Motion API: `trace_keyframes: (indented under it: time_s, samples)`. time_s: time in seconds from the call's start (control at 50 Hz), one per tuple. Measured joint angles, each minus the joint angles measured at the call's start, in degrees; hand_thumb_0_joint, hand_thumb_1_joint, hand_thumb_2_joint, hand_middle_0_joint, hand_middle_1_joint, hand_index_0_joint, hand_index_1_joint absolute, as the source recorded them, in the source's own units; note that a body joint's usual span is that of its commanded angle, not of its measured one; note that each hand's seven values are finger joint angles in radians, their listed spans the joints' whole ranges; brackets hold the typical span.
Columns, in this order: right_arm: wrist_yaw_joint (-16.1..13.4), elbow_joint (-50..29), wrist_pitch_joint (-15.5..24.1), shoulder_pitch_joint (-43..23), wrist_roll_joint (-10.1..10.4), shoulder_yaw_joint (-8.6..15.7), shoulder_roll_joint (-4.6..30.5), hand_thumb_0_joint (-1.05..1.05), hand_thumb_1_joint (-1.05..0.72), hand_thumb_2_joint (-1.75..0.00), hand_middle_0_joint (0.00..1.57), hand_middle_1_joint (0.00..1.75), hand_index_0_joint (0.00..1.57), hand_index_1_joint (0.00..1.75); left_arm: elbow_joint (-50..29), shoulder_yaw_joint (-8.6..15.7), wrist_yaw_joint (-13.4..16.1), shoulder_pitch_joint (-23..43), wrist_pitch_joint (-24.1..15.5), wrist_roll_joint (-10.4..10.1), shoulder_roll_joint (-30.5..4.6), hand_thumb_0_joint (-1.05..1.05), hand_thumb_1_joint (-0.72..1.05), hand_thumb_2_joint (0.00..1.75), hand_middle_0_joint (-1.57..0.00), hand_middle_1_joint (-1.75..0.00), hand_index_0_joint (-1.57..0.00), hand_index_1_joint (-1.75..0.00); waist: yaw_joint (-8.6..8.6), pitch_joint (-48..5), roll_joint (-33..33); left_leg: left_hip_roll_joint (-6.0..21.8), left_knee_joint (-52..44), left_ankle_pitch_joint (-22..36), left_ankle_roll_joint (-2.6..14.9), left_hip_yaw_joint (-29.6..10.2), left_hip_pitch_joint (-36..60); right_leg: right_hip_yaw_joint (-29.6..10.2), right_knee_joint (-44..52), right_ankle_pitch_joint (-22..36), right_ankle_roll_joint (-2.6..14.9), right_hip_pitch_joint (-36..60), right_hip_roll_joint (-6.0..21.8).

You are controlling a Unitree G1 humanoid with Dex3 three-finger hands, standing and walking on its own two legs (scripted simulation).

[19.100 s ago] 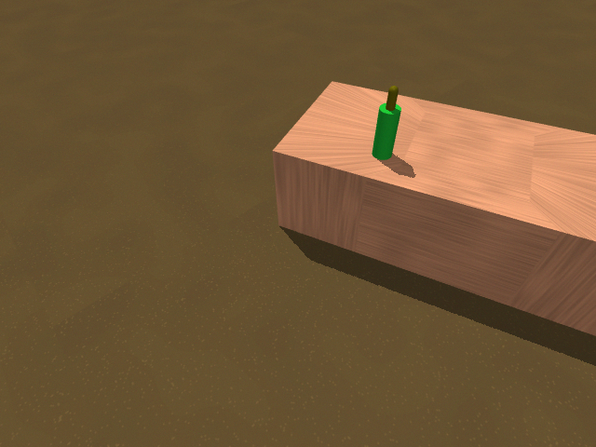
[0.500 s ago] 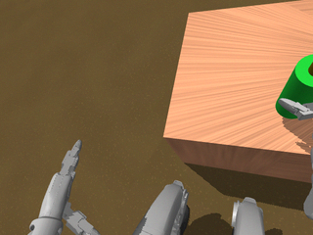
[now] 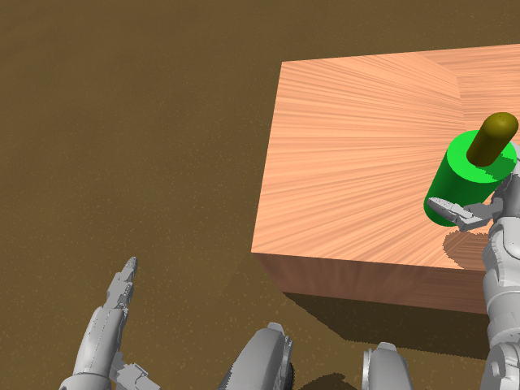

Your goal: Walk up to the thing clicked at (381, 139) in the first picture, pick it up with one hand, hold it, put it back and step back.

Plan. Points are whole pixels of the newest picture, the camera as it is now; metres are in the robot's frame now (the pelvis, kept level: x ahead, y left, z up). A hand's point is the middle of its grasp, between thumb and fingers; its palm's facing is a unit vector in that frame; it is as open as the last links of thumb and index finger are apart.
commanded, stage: lift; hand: right
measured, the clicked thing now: (468, 174) +0.45 -0.18 +0.02
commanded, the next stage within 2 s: hold in 1.22 s
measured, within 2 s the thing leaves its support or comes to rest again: neither
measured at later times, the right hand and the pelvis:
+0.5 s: hand (487, 206) +0.39 -0.18 +0.05, palm faces +0.18 +0.98 -0.04, open 10.4 cm; pelvis +0.01 +0.00 +0.05, yaw -2 degrees
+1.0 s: hand (495, 218) +0.35 -0.17 +0.09, palm faces +0.17 +0.98 -0.03, open 10.4 cm; pelvis +0.01 +0.00 +0.07, yaw -2 degrees
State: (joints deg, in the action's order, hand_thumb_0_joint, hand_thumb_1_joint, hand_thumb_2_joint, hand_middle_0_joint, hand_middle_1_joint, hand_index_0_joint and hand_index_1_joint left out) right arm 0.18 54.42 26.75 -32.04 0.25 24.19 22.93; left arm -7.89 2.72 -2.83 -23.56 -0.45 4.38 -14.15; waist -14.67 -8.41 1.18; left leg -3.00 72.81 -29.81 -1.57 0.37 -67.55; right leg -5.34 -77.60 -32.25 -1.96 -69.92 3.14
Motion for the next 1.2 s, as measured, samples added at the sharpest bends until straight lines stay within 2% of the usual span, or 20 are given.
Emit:
trace_keyframes:
  time_s: [0.22, 0.42, 0.52, 0.68, 0.8, 1.0, 1.2]
  samples:
    - [-0.2, -9.0, -2.1, 8.6, 2.2, -4.0, -6.5, -0.07, 0.57, -1.01, 0.66, 1.08, 0.82, 1.17, 3.1, 0.6, 1.1, -1.0, 0.4, -1.3, 0.3, -0.01, -0.54, 0.06, -0.05, -0.04, -0.05, -0.05, 3.82, 0.1, -0.1, 0.9, -6.1, 1.0, -0.07, -0.9, 9.6, 1.2, 7.2, 1.6, 0.31, 10.1, -0.6]
    - [-0.6, -14.4, -3.2, 13.9, 3.1, -7.2, -9.6, -0.07, 0.58, -1.01, 0.67, 1.07, 0.83, 1.16, 8.6, 2.4, 2.3, -0.1, 0.0, -2.1, 0.5, -0.01, -0.54, 0.05, -0.05, -0.04, -0.05, -0.05, 6.35, 1.6, 0.1, 1.8, -10.1, 2.3, -0.25, -1.9, 15.7, 2.4, 12.3, 3.4, 0.57, 16.8, -1.3]
    - [-0.7, -18.0, -3.6, 16.6, 3.7, -8.6, -10.8, -0.07, 0.58, -1.01, 0.67, 1.07, 0.83, 1.16, 10.5, 2.0, 2.9, 0.2, 0.0, -2.4, 1.1, -0.01, -0.54, 0.05, -0.04, -0.04, -0.04, -0.04, 7.52, 2.5, 0.1, 2.0, -11.4, 2.8, -0.33, -2.4, 17.9, 2.9, 14.0, 4.1, 0.65, 19.3, -1.5]
    - [-1.0, -21.8, -4.9, 20.4, 4.3, -11.1, -12.4, -0.07, 0.58, -1.01, 0.67, 1.07, 0.83, 1.16, 12.7, 2.0, 3.6, 0.4, -0.6, -3.0, 1.5, -0.01, -0.53, 0.04, -0.04, -0.04, -0.05, -0.04, 8.78, 2.6, 0.0, 2.3, -13.8, 3.5, -0.31, -2.7, 21.7, 3.3, 17.0, 5.0, 0.67, 23.4, -1.7]
    - [-1.3, -24.5, -5.5, 21.6, 4.7, -11.9, -12.7, -0.07, 0.58, -1.01, 0.67, 1.07, 0.83, 1.16, 14.7, 2.5, 4.4, 0.9, -0.9, -3.3, 1.3, -0.01, -0.53, 0.04, -0.04, -0.04, -0.05, -0.04, 9.48, 3.4, 0.0, 2.3, -15.1, 4.0, -0.25, -2.9, 23.8, 3.5, 18.5, 5.6, 0.63, 25.7, -1.6]
    - [-1.0, -27.4, -7.2, 24.4, 5.3, -12.9, -13.3, -0.07, 0.58, -1.01, 0.66, 1.07, 0.83, 1.16, 15.4, 1.7, 4.8, 0.7, -1.4, -3.7, 2.0, -0.01, -0.53, 0.04, -0.04, -0.05, -0.05, -0.04, 10.03, 3.7, -0.3, 2.5, -17.2, 4.7, -0.23, -3.0, 26.6, 3.7, 20.9, 6.4, 0.62, 28.7, -1.7]
    - [-1.4, -30.5, -7.8, 26.4, 5.7, -14.1, -13.4, -0.07, 0.58, -1.01, 0.66, 1.08, 0.82, 1.17, 18.2, 2.1, 5.6, 1.6, -2.3, -3.9, 2.0, -0.01, -0.53, 0.04, -0.04, -0.05, -0.05, -0.05, 10.91, 4.4, -0.2, 2.7, -18.5, 5.1, -0.28, -3.0, 28.4, 3.7, 22.2, 6.9, 0.71, 30.4, -1.8]
